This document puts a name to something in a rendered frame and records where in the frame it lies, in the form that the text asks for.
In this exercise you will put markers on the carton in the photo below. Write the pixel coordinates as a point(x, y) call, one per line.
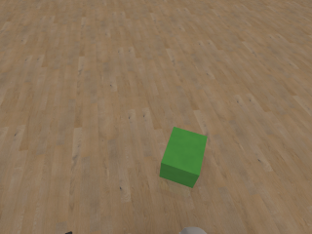
point(183, 157)

